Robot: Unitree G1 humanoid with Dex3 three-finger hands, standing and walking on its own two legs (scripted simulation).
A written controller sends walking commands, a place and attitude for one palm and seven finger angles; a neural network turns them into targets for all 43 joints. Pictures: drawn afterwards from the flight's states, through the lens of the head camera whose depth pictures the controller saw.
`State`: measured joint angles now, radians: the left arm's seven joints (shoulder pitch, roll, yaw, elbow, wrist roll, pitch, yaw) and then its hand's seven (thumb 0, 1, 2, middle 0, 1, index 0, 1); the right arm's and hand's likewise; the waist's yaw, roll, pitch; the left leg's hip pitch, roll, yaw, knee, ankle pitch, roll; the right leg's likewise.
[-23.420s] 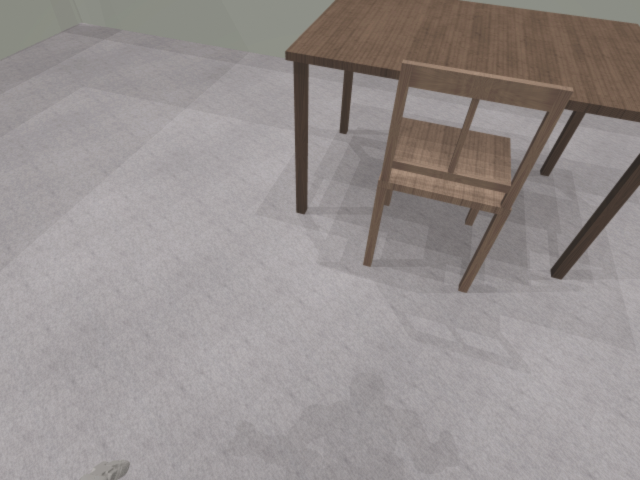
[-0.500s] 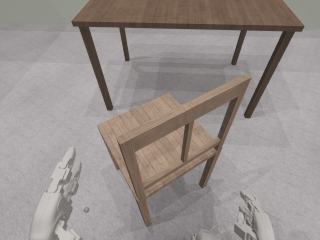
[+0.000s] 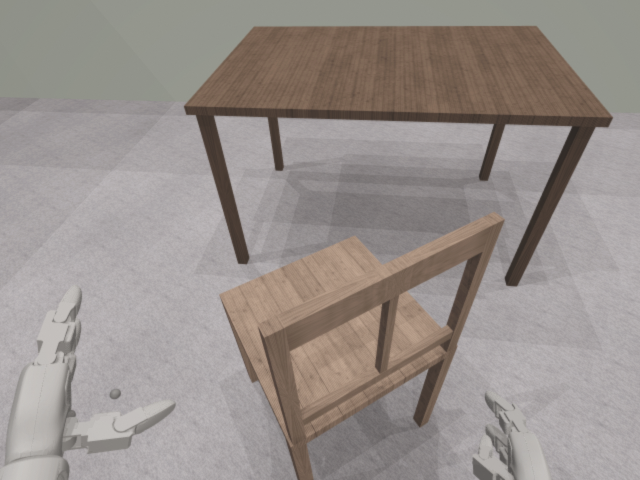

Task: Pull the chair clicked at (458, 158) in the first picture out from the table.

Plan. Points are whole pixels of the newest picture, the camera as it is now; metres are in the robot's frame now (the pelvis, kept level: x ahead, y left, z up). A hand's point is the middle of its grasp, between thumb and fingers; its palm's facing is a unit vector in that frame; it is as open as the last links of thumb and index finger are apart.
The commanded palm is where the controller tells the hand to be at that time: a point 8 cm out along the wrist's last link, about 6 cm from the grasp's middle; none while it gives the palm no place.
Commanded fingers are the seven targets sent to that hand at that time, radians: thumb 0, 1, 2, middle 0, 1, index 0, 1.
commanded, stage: draw the hand back to the body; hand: left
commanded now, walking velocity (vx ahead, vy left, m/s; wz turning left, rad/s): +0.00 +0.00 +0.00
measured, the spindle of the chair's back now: (385, 334) +0.39 -0.06 -0.11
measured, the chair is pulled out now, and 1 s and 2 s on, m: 0.55 0.55 0.55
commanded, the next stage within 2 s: step back with the hand held close in 0.72 s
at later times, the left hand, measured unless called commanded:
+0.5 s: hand (62, 316) +0.21 +0.27 +0.18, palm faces +0.48 -0.77 -0.42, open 7.9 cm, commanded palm +0.16 +0.31 +0.19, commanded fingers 0.00 0.90 0.90 -0.20 -0.30 -0.20 -0.30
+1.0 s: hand (59, 314) +0.21 +0.27 +0.18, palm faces +0.44 -0.78 -0.45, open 7.4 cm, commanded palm +0.15 +0.30 +0.19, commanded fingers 0.00 0.90 0.90 -0.20 -0.30 -0.20 -0.30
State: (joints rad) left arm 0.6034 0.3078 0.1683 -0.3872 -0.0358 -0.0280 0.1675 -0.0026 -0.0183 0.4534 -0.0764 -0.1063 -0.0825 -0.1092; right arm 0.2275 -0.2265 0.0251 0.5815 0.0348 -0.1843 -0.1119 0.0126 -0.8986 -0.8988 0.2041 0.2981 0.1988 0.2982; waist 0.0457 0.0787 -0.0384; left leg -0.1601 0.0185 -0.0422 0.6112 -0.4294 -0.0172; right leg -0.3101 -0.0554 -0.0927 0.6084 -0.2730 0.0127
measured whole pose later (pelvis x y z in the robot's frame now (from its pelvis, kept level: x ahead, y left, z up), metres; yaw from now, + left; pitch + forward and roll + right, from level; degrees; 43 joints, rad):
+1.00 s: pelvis -0.01 +0.01 +0.02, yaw -3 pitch -2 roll -1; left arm 0.44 0.36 0.41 -0.39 -0.05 -0.15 0.14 0.02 0.89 0.90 -0.21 -0.30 -0.21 -0.30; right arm 0.15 -0.22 0.02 0.61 0.01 -0.13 -0.06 0.01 -0.90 -0.90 0.21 0.30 0.20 0.30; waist 0.04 0.06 0.07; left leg -0.05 0.02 0.02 0.42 -0.33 0.00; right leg -0.22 -0.04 -0.04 0.40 -0.14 0.03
